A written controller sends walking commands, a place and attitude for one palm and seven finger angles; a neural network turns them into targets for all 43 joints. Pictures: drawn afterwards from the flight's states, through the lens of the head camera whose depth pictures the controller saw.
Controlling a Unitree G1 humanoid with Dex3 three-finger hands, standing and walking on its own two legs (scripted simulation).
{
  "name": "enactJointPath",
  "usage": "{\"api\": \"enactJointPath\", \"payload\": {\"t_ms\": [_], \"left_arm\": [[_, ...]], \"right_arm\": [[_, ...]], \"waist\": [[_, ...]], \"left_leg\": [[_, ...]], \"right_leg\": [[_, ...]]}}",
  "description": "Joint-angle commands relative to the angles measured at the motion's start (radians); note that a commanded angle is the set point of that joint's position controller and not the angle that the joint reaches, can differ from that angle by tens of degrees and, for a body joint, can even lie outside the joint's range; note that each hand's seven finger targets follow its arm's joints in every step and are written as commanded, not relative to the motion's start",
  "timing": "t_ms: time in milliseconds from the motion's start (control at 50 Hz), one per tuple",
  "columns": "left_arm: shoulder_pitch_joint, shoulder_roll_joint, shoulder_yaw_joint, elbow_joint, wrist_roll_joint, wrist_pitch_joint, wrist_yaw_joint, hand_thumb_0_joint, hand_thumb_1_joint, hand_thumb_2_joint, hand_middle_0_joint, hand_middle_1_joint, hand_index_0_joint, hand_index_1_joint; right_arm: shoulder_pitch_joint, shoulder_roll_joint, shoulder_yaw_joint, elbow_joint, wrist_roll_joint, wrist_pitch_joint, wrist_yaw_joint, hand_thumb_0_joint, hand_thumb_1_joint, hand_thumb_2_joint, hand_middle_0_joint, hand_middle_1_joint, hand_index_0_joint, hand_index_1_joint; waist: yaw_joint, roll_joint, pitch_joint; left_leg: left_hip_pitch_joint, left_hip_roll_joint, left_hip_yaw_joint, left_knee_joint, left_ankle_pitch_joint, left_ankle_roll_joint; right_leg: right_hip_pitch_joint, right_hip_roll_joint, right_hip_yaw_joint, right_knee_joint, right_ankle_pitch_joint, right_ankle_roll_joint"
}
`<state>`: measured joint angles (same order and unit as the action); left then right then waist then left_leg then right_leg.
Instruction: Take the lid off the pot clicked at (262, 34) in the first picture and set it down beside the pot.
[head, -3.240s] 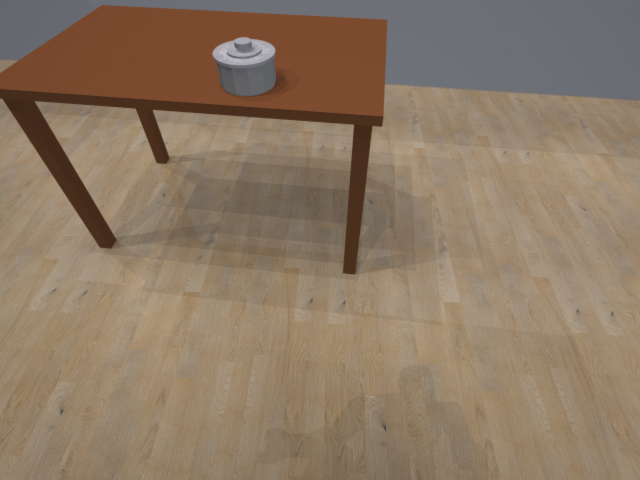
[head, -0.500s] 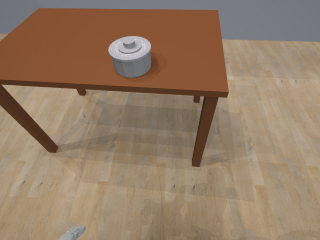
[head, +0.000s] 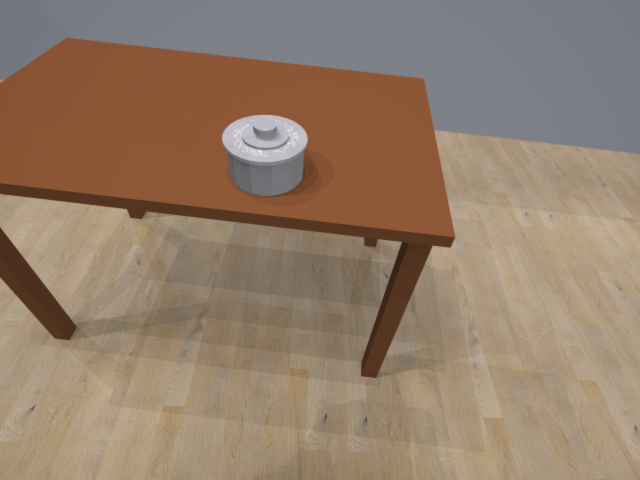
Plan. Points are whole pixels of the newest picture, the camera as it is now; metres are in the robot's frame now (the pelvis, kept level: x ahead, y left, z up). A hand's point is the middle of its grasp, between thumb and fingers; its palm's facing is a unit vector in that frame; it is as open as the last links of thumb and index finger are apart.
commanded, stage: take the last steps up to it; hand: left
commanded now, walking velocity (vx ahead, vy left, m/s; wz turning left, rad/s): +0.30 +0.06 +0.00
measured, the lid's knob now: (265, 127) +0.71 +0.17 +0.06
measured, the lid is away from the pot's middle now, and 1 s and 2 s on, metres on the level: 0.00 0.00 0.00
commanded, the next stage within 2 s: come to a stop and stand still in 0.40 s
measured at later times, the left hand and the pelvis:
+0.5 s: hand (226, 402) +0.27 +0.16 -0.17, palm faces +0.03 -0.99 -0.17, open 7.3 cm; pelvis +0.17 +0.00 -0.02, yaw +1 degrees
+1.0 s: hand (176, 425) +0.23 +0.23 -0.18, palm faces +0.09 -0.97 -0.21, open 7.3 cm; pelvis +0.20 +0.04 +0.00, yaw +0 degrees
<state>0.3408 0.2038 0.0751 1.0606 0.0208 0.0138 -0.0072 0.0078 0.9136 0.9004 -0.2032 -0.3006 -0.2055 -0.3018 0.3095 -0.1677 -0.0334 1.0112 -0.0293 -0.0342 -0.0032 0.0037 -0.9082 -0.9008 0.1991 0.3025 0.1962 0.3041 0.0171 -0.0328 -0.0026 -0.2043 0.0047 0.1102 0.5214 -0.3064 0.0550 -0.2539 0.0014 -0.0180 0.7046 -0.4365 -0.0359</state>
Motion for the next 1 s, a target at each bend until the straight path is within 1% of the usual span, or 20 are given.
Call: {"api": "enactJointPath", "payload": {"t_ms": [0,40,100,300,360,400,420,440,460,480,500,580,740,800,860,880,900,920,940,980], "left_arm": [[-0.125,0.069,0.015,-0.105,0.014,-0.040,-0.010,0.000,0.900,0.900,-0.200,-0.300,-0.200,-0.300],[-0.074,0.039,0.007,-0.073,0.009,-0.042,-0.014,0.000,0.900,0.900,-0.200,-0.300,-0.200,-0.300],[-0.050,0.034,0.004,-0.059,0.006,-0.036,-0.005,0.000,0.900,0.900,-0.200,-0.300,-0.200,-0.300],[-0.250,-0.014,-0.021,-0.122,0.000,-0.044,-0.002,0.000,0.900,0.900,-0.200,-0.300,-0.200,-0.300],[-0.125,0.005,-0.017,-0.096,0.001,-0.057,0.010,0.000,0.900,0.900,-0.200,-0.300,-0.200,-0.300],[0.074,0.048,0.000,-0.032,0.006,-0.071,0.018,0.000,0.900,0.900,-0.200,-0.300,-0.200,-0.300],[0.194,0.118,0.018,-0.001,0.010,-0.083,0.027,0.000,0.900,0.900,-0.200,-0.300,-0.200,-0.300],[0.215,0.193,0.031,-0.004,-0.002,-0.084,0.030,0.000,0.900,0.900,-0.200,-0.300,-0.200,-0.300],[0.158,0.176,0.034,-0.022,-0.017,-0.074,0.037,0.000,0.900,0.900,-0.200,-0.300,-0.200,-0.300],[0.061,0.137,0.025,-0.039,-0.015,-0.071,0.040,0.000,0.900,0.900,-0.200,-0.300,-0.200,-0.300],[-0.019,0.084,0.007,-0.062,-0.013,-0.070,0.042,0.000,0.900,0.900,-0.200,-0.300,-0.200,-0.300],[-0.130,0.029,-0.020,-0.102,0.001,-0.063,0.055,0.000,0.900,0.900,-0.200,-0.300,-0.200,-0.300],[-0.062,0.134,0.009,-0.099,0.005,-0.026,0.049,0.000,0.900,0.900,-0.200,-0.300,-0.200,-0.300],[-0.066,0.145,0.017,-0.102,0.011,-0.021,0.052,0.000,0.900,0.900,-0.200,-0.300,-0.200,-0.300],[-0.094,0.141,0.014,-0.101,0.002,-0.013,0.055,0.000,0.900,0.900,-0.200,-0.300,-0.200,-0.300],[-0.090,0.116,0.008,-0.100,-0.003,-0.008,0.055,0.000,0.900,0.900,-0.200,-0.300,-0.200,-0.300],[-0.046,0.060,-0.004,-0.105,-0.009,-0.004,0.052,0.000,0.900,0.900,-0.200,-0.300,-0.200,-0.300],[-0.033,0.037,-0.010,-0.103,-0.011,0.001,0.055,0.000,0.900,0.900,-0.200,-0.300,-0.200,-0.300],[-0.045,0.057,-0.015,-0.100,-0.009,0.008,0.058,0.000,0.900,0.900,-0.200,-0.300,-0.200,-0.300],[-0.029,0.066,0.003,-0.077,0.002,0.025,0.051,0.000,0.900,0.900,-0.200,-0.300,-0.200,-0.300]], "right_arm": [[0.125,-0.121,-0.013,-0.014,0.008,-0.018,-0.023,0.000,-0.900,-0.900,0.200,0.300,0.200,0.300],[0.106,-0.095,-0.001,-0.012,0.016,-0.037,-0.028,0.000,-0.900,-0.900,0.200,0.300,0.200,0.300],[0.154,-0.096,0.003,0.019,0.020,-0.054,-0.034,0.000,-0.900,-0.900,0.200,0.300,0.200,0.300],[0.259,-0.072,0.006,0.108,0.010,-0.049,-0.044,0.000,-0.900,-0.900,0.200,0.300,0.200,0.300],[0.219,-0.095,0.000,0.111,0.014,-0.043,-0.043,0.000,-0.900,-0.900,0.200,0.300,0.200,0.300],[0.182,-0.097,-0.005,0.097,0.028,-0.043,-0.041,0.000,-0.900,-0.900,0.200,0.300,0.200,0.300],[0.184,-0.073,-0.008,0.080,0.038,-0.045,-0.033,0.000,-0.900,-0.900,0.200,0.300,0.200,0.300],[0.242,-0.034,-0.009,0.064,0.041,-0.042,-0.033,0.000,-0.900,-0.900,0.200,0.300,0.200,0.300],[0.184,-0.060,-0.017,0.053,0.032,-0.029,-0.038,0.000,-0.900,-0.900,0.200,0.300,0.200,0.300],[0.121,-0.031,-0.015,0.047,0.028,-0.019,-0.028,0.000,-0.900,-0.900,0.200,0.300,0.200,0.300],[0.099,-0.016,-0.012,0.048,0.019,-0.006,-0.022,0.000,-0.900,-0.900,0.200,0.300,0.200,0.300],[0.172,0.047,0.006,0.068,0.021,0.054,-0.026,0.000,-0.900,-0.900,0.200,0.300,0.200,0.300],[-0.031,-0.044,-0.028,-0.023,0.023,0.076,-0.017,0.000,-0.900,-0.900,0.200,0.300,0.200,0.300],[-0.072,-0.055,-0.030,-0.044,0.027,0.067,-0.017,0.000,-0.900,-0.900,0.200,0.300,0.200,0.300],[-0.021,-0.050,-0.026,-0.023,0.029,0.052,-0.017,0.000,-0.900,-0.900,0.200,0.300,0.200,0.300],[0.008,-0.065,-0.027,-0.013,0.026,0.043,-0.018,0.000,-0.900,-0.900,0.200,0.300,0.200,0.300],[0.000,-0.134,-0.034,-0.023,0.017,0.031,-0.022,0.000,-0.900,-0.900,0.200,0.300,0.200,0.300],[-0.036,-0.179,-0.036,-0.046,0.012,0.035,-0.029,0.000,-0.900,-0.900,0.200,0.300,0.200,0.300],[-0.052,-0.178,-0.028,-0.055,0.007,0.037,-0.031,0.000,-0.900,-0.900,0.200,0.300,0.200,0.300],[-0.081,-0.150,-0.019,-0.039,0.005,0.030,-0.060,0.000,-0.900,-0.900,0.200,0.300,0.200,0.300]], "waist": [[-0.053,0.144,0.190],[-0.020,0.055,0.138],[-0.013,0.102,0.070],[-0.066,0.157,0.114],[0.000,0.132,0.049],[0.091,0.083,-0.031],[0.128,-0.052,-0.116],[0.083,-0.191,-0.184],[0.080,-0.043,-0.099],[0.055,-0.046,0.018],[0.014,0.014,0.093],[-0.075,-0.008,0.048],[0.005,-0.148,-0.033],[0.009,-0.133,-0.047],[-0.026,-0.123,-0.077],[-0.038,-0.061,-0.082],[-0.021,0.163,-0.083],[-0.013,0.286,-0.051],[-0.018,0.180,-0.034],[0.001,0.231,-0.004]], "left_leg": [[0.081,0.297,-0.404,-0.428,-0.180,0.102],[0.126,0.240,-0.264,-0.393,0.139,0.075],[0.235,0.224,-0.169,-0.328,0.527,0.079],[0.297,0.207,-0.105,-0.237,0.864,0.077],[0.264,0.215,-0.098,-0.086,1.040,0.070],[0.102,0.163,-0.071,0.162,0.900,0.028],[-0.105,0.073,-0.036,0.421,0.527,-0.008],[-0.280,-0.053,-0.028,0.762,-0.267,-0.046],[-0.309,0.007,-0.143,0.833,-0.272,-0.026],[-0.329,0.049,-0.142,0.831,-0.198,-0.026],[-0.306,0.075,-0.145,0.797,-0.129,-0.033],[-0.107,0.076,-0.114,0.519,-0.069,-0.079],[-0.207,0.030,-0.096,0.369,-0.105,-0.121],[-0.177,0.017,-0.095,0.258,-0.115,-0.115],[0.004,0.011,-0.082,-0.020,0.102,-0.105],[0.087,0.053,-0.105,-0.133,0.228,-0.094],[0.130,0.226,-0.291,-0.194,0.484,-0.038],[0.060,0.369,-0.411,-0.221,0.727,0.053],[-0.010,0.391,-0.377,-0.214,0.709,0.117],[0.000,0.321,-0.323,-0.217,0.735,0.088]], "right_leg": [[-0.437,-0.076,0.022,0.407,0.075,-0.003],[-0.409,-0.083,0.010,0.434,0.181,0.018],[-0.427,-0.084,-0.011,0.423,0.193,0.044],[-0.354,-0.046,-0.116,0.052,0.206,0.011],[-0.133,0.009,-0.132,-0.071,0.214,-0.024],[0.194,-0.002,-0.099,-0.180,0.381,-0.048],[0.405,-0.207,0.156,-0.186,0.583,-0.147],[0.478,-0.486,0.525,-0.318,0.806,-0.295],[0.341,-0.489,0.507,-0.400,0.621,-0.334],[0.168,-0.442,0.461,-0.463,0.380,-0.300],[0.002,-0.386,0.347,-0.483,0.356,-0.242],[-0.203,-0.262,0.043,-0.442,0.698,-0.159],[0.045,-0.288,0.107,-0.342,0.815,-0.177],[0.095,-0.286,0.130,-0.312,0.830,-0.180],[0.046,-0.232,0.098,-0.249,0.658,-0.106],[0.009,-0.185,0.068,-0.186,0.522,-0.059],[-0.089,-0.077,0.003,-0.088,0.237,0.005],[-0.134,-0.009,-0.020,0.048,-0.090,0.041],[-0.093,-0.009,0.038,0.161,-0.143,0.036],[-0.165,0.004,0.104,0.302,-0.057,0.045]]}}
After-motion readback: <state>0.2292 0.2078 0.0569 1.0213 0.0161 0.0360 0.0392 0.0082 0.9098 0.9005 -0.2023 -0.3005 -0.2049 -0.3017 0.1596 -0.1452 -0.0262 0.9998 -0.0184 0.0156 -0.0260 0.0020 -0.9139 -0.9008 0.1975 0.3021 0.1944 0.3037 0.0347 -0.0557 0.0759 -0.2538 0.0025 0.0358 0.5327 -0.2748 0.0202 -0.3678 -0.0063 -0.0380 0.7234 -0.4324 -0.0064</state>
